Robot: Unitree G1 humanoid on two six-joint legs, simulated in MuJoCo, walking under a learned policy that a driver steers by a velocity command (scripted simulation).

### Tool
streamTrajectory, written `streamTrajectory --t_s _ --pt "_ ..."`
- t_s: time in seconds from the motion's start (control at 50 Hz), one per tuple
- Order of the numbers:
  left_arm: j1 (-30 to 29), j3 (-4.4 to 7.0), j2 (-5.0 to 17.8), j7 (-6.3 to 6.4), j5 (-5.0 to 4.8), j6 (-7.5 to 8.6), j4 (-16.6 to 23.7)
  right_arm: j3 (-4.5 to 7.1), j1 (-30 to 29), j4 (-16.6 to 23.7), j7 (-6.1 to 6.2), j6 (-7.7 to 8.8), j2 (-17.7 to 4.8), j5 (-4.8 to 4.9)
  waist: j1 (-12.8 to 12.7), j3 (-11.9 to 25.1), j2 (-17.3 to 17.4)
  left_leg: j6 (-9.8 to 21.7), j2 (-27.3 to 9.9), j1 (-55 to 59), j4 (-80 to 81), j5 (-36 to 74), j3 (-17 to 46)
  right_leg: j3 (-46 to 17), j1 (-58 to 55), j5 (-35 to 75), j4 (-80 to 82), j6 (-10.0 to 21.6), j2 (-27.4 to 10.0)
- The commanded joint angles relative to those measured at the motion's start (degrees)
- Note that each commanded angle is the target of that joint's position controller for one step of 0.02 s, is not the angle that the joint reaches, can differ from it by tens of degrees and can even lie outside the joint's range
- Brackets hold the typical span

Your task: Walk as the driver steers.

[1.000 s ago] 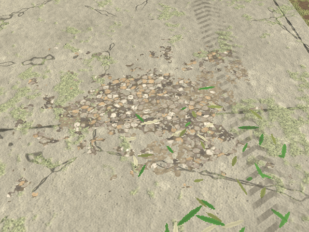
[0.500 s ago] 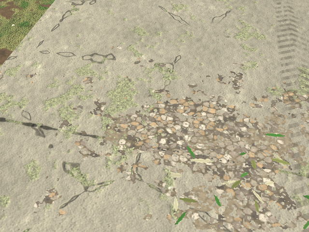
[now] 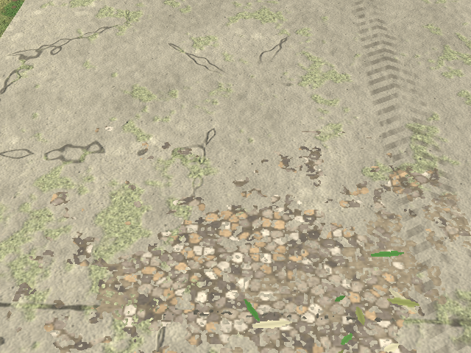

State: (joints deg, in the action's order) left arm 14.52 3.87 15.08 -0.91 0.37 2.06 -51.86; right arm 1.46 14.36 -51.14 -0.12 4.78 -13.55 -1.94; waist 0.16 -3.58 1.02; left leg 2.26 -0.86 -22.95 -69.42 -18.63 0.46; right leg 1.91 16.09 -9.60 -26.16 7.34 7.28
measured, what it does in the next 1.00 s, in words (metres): walks ahead: left foot, then right foot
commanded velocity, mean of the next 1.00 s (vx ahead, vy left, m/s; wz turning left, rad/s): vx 0.48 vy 0.00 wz -0.18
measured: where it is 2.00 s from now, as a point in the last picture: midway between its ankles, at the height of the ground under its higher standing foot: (258, 302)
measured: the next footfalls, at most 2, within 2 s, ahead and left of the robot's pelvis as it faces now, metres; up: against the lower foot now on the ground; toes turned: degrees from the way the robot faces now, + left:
left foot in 0.38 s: +0.40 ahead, +0.11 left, +0.00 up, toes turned -8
right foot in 0.92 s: +0.64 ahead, -0.13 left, +0.00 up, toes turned -13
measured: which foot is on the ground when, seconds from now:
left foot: up 0.00-0.36, down 0.38-0.92, up 0.94-1.00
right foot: down 0.00-0.38, up 0.40-0.90, down 0.92-1.00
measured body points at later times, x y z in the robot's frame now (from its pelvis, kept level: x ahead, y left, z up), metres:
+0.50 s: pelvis +0.29 +0.04 +0.00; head +0.31 +0.05 +0.45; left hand +0.34 +0.31 -0.14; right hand +0.38 -0.24 -0.11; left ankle +0.36 +0.11 -0.73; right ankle +0.14 -0.05 -0.65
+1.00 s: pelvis +0.53 -0.04 +0.00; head +0.56 -0.06 +0.44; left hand +0.74 +0.17 -0.11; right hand +0.46 -0.28 -0.16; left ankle +0.40 +0.10 -0.66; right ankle +0.60 -0.12 -0.73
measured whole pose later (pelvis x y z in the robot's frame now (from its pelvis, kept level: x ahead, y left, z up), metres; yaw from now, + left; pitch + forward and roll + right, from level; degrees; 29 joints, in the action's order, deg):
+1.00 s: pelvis +0.53 -0.04 +0.00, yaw -9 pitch +0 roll +1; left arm 4.3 1.1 12.9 -0.4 1.2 4.5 -47.6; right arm 1.7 22.3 -56.6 1.0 3.5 -12.9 0.3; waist 2.9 -3.9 0.7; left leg 2.0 2.8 -12.1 -58.4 -27.4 0.7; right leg 4.7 22.4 -8.6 -30.5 5.2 1.0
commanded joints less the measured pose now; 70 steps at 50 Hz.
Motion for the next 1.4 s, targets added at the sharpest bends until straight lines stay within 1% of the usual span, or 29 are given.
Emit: streamTrajectory --t_s 0.02,0.12,0.26,0.32,0.36,0.38,0.4,0.42,0.44,0.46,0.5,0.58,0.7,0.8,0.86,0.9,0.92,0.94,0.96,0.98,1.0,1.02,1.06,1.12,1.26,1.3,1.34,1.36,1.4 --pt "2.46 1.17 6.19 0.45 -0.43 1.44 1.93 0.95 2.65 4.02 -0.38 -1.35 -5.08 -1.01 1.95 2.07 -1.66 -2.56 -4.02 -7.62 3.94 1.68 1.69 -19.18 -3.67 13.14 14.53 9.53 -15.3" --pt "7.47 1.89 8.26 0.5 -0.59 1.55 1.66 0.69 -8.48 8.82 -0.66 -2.33 -5.01 -0.68 -1.29 0.33 -3.53 -5.8 -4.33 -12.72 18.86 11.9 -0.44 -17.96 -4.37 13.39 16.1 7.41 -12.3" --pt "14.12 1.29 7.15 1.33 0.25 1.57 0.19 -0.25 -18.46 12.28 -1.47 -1.46 -4.36 0.07 -6.17 1.01 -4.76 -3.58 -2.05 -13.43 33.69 18.97 -1.7 -17.49 -16.89 23.15 12.5 4.56 -13.98" --pt "12.12 1.39 8.58 1.97 0.72 1.87 0.57 0.2 -15.86 12.3 -1.38 -0.76 -6.11 0.22 -3.68 1.09 -5.59 -0.74 -0.68 -7.13 38.75 14.34 -1.08 -18.38 -18.97 29.22 9.26 3.08 -16.4" --pt "9.99 1.46 9.57 1.82 0.81 2.16 0.75 1.32 -5.13 8.89 -0.52 -0.13 -8.25 0.34 1.35 5.46 -4.82 1.6 2.45 6.61 42.88 10.83 -2.32 -16.2 -18.1 40.93 -1.49 1.27 -14.56" --pt "9.68 1.13 8.78 1.46 0.55 2.45 1.0 2.06 3.01 6.84 0.22 0.48 -10.11 -0.2 5.07 10.59 -2.36 3.59 -0.84 18.72 44.38 11.62 0.66 -13.77 -13.09 36.34 -12.27 0.21 -11.91" --pt "11.79 -0.01 4.66 1.11 -0.62 2.81 3.01 3.09 11.02 6.5 1.07 0.69 -14.83 -1.55 6.53 18.77 5.23 7.64 -14.85 33.53 45.35 4.11 18.42 -10.17 -1.12 16.91 -29.34 -1.48 -7.17" --pt "18.51 -0.07 3.48 1.04 -1.27 2.47 2.09 4.36 11.29 4.8 0.48 -0.31 -17.79 -1.13 3.26 20.89 16.14 14.23 -24.03 39.3 52.02 4.22 40.59 -6.2 13.08 -20.98 -42.67 -2.8 0.86" --pt "14.21 0.46 7.34 1.4 0.76 1.91 1.39 3.31 6.77 5.59 -0.05 -0.87 -12.07 0.44 2.12 12.27 5.1 12.85 -21.14 32.32 53.48 -2.67 38.13 -9.17 18.0 -17.31 -46.0 -1.93 -3.5" --pt "9.23 0.34 6.64 0.87 1.02 2.01 2.33 2.5 2.29 6.3 -0.33 -0.8 -8.56 0.91 1.58 5.92 1.01 11.71 -18.52 24.56 54.77 -0.75 29.07 -9.01 17.97 -12.34 -44.27 -2.1 -5.43" --pt "6.1 0.01 5.31 0.14 1.48 1.54 3.29 1.7 0.5 5.44 -0.26 -0.27 -6.18 0.62 -0.11 2.41 2.17 9.28 -13.53 17.87 57.41 9.74 18.76 -7.46 15.92 -8.78 -39.59 -2.81 -8.38" --pt "5.21 -0.62 3.59 -0.83 2.1 0.14 3.34 1.76 4.62 2.23 -0.43 1.22 -6.65 1.53 -1.49 2.89 3.84 9.6 -10.98 16.61 60.01 20.96 11.46 -4.49 15.9 -5.95 -35.63 -4.95 -10.02" --pt "-9.28 -2.05 1.69 -1.4 1.65 0.25 7.95 1.75 9.62 -0.93 -0.49 0.89 -6.67 1.69 1.19 -0.34 3.15 8.84 -8.1 18.04 62.63 26.37 4.91 -0.01 20.35 5.19 -19.56 -7.11 -12.0" --pt "-16.2 -2.6 1.92 -1.07 1.15 0.63 10.1 1.94 13.45 -3.26 -0.12 0.66 -7.68 1.27 2.94 -0.99 3.44 8.15 -10.12 22.92 60.44 31.72 4.01 1.58 16.72 7.59 -9.02 -5.47 -10.14" --pt "-14.24 -2.19 2.82 -0.51 1.38 1.24 9.77 2.02 12.51 -4.19 0.43 0.23 -8.07 0.89 0.94 -0.67 3.22 6.92 -11.45 26.56 54.52 43.74 3.4 1.64 12.07 2.87 -5.19 -3.09 -8.33" --pt "-1.01 -1.4 3.85 0.48 2.27 2.59 4.86 1.84 11.38 -4.6 0.71 -0.16 -7.82 1.42 -4.46 5.92 1.54 4.21 -7.94 25.38 38.67 54.47 0.67 2.79 -3.87 8.29 1.66 -0.85 -5.28" --pt "7.33 -0.57 6.85 1.19 3.42 3.4 2.64 1.27 11.61 -3.42 0.85 0.09 -6.52 2.15 -6.86 12.21 -0.7 2.64 -5.48 15.9 26.51 40.01 -0.55 -3.65 -18.59 20.4 -0.31 1.05 -12.97" --pt "11.77 1.09 13.02 1.37 3.86 3.01 2.17 -0.24 19.54 -2.8 0.86 -0.07 -0.23 4.52 -5.26 22.19 -13.94 -0.19 3.69 -1.66 3.54 -1.32 -4.98 -25.64 -36.38 42.5 -2.33 11.11 -32.42" --pt "11.78 1.07 11.1 0.86 0.06 2.16 1.84 1.64 18.57 -4.42 1.65 -0.82 -6.43 2.85 -5.36 24.48 -8.41 -0.1 5.55 -3.4 -3.68 -14.63 1.9 -29.92 -32.45 54.13 -0.12 13.59 -32.91" --pt "5.61 0.19 8.29 0.79 -0.63 2.19 2.49 1.8 14.67 -3.52 1.71 -1.14 -5.78 2.21 -2.73 16.52 -6.21 -0.02 2.83 -5.3 -4.12 -11.84 4.32 -21.4 -25.29 54.27 1.26 12.23 -30.22" --pt "1.18 -0.93 4.21 0.86 -0.34 2.37 2.94 1.34 11.49 -3.12 1.54 -1.17 -4.19 1.57 -1.65 10.08 -4.87 -0.2 0.88 -6.6 -0.7 -9.26 3.66 -16.51 -18.65 50.48 4.18 9.9 -27.34" --pt "-0.73 -1.65 2.07 1.15 -0.24 2.48 2.74 1.49 9.89 -3.1 1.3 -1.78 -3.87 1.05 -0.37 6.51 -4.77 -0.46 -0.64 -5.18 2.98 -7.24 3.41 -12.97 -13.39 46.29 6.76 7.37 -24.5" --pt "-2.07 -2.32 1.17 1.55 0.05 2.63 1.89 1.4 11.25 -4.03 0.62 -3.48 -2.64 0.13 2.05 6.16 -5.24 -1.5 -0.61 1.81 7.79 -3.92 2.34 -8.23 -6.22 45.14 9.31 5.42 -21.45" --pt "-2.1 -2.38 2.85 1.43 0.48 3.32 0.54 1.0 11.73 -5.0 0.57 -4.99 -0.72 0.44 4.08 7.98 -5.1 -2.33 -0.15 6.77 15.06 -0.92 0.89 -4.07 -2.51 45.86 9.9 5.58 -19.83" --pt "1.31 -2.68 3.3 1.77 0.9 1.19 -2.82 0.18 3.13 -5.44 1.94 -6.26 -1.52 0.75 0.78 5.31 -6.61 -1.83 -0.85 11.12 32.7 2.22 -1.06 -7.01 0.15 12.92 12.12 4.16 -19.11" --pt "0.3 -2.86 2.88 2.11 0.41 0.4 -3.21 -0.27 3.58 -6.49 2.24 -5.81 -0.8 0.61 1.95 3.3 -4.72 -1.08 -0.74 15.4 42.4 6.32 -1.51 -8.05 2.26 3.21 10.83 2.5 -18.25" --pt "2.54 -3.13 1.47 2.27 0.53 0.23 -3.77 -0.2 4.85 -7.35 2.69 -4.58 -3.66 0.04 0.94 2.35 -0.24 -0.16 -7.03 20.05 49.39 15.61 5.46 -7.81 4.22 -1.79 8.07 -1.55 -15.25" --pt "8.03 -3.3 -0.91 2.08 -0.21 -0.04 -4.94 0.15 2.22 -7.72 2.63 -4.3 -5.95 0.98 -3.5 0.93 5.59 1.7 -9.32 15.88 48.99 17.33 8.69 -4.55 2.43 -4.59 9.02 -2.97 -10.37" --pt "6.36 -3.0 0.37 2.51 0.03 -0.8 -6.78 -0.83 1.14 -8.32 1.86 -3.9 -1.36 1.58 -1.6 -0.76 3.99 0.54 -6.84 7.43 51.2 9.86 6.82 -4.47 -6.71 -0.99 8.81 -3.71 -10.62"
Velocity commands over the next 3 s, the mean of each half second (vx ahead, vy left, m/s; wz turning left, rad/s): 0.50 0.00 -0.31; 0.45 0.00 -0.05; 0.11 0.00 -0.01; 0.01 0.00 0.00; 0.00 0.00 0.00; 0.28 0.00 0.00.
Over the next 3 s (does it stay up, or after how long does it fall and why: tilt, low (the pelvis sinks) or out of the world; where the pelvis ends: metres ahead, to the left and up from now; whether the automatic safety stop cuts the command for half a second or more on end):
stays up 0.73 -0.01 0.01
